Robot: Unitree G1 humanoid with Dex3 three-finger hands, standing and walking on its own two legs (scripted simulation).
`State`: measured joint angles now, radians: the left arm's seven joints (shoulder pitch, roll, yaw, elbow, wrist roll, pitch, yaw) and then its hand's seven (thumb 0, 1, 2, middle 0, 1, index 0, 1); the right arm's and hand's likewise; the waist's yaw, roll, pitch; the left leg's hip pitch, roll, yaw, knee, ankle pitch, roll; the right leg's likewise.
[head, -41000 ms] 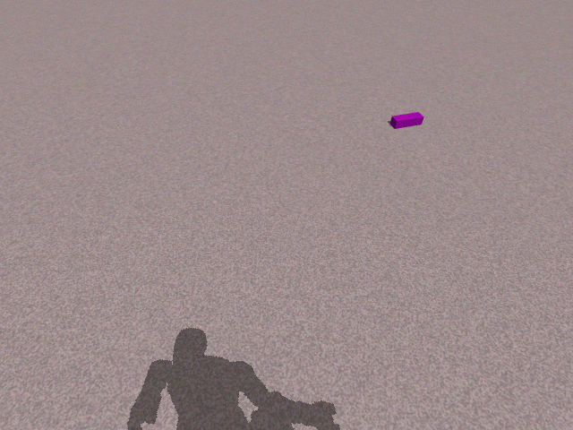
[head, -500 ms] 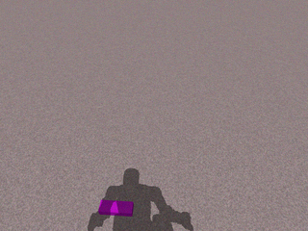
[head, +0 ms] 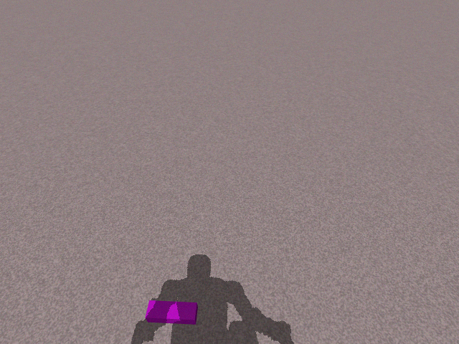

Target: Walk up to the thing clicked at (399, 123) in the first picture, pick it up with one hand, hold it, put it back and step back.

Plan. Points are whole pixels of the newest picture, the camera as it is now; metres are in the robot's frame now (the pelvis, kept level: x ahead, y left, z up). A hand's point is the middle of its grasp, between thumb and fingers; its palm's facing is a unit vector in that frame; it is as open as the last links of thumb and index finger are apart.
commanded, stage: stand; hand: left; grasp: from above
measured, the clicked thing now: (172, 312) +0.45 +0.26 -0.75
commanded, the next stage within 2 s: step back in 1.36 s
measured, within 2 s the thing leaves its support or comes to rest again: neither
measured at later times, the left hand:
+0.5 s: hand out of the picture +0.07 +0.24 -0.16, palm faces +0.01 -0.94 -0.34, open 7.4 cm
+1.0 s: hand out of the picture +0.09 +0.23 -0.15, palm faces -0.01 -0.94 -0.34, open 7.4 cm
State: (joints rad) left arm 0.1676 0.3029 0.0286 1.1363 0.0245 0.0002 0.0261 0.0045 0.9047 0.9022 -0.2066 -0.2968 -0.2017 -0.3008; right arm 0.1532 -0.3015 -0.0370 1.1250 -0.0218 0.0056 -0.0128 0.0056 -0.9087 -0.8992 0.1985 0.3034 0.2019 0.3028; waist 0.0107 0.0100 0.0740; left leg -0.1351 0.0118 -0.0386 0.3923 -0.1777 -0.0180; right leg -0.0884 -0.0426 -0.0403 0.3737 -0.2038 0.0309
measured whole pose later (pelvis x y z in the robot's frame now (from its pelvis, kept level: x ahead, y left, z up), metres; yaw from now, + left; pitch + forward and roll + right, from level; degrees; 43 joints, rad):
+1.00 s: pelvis +0.02 -0.01 +0.00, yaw -1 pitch -3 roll +0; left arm 0.11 0.32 0.02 1.14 0.01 -0.01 0.01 0.00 0.90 0.90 -0.21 -0.30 -0.20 -0.30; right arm 0.11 -0.32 -0.01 1.14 -0.02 -0.01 -0.01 0.00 -0.91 -0.90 0.20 0.30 0.20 0.30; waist 0.00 0.01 0.06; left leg -0.11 0.03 -0.03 0.33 -0.17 -0.04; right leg -0.08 -0.02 -0.04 0.34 -0.21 0.01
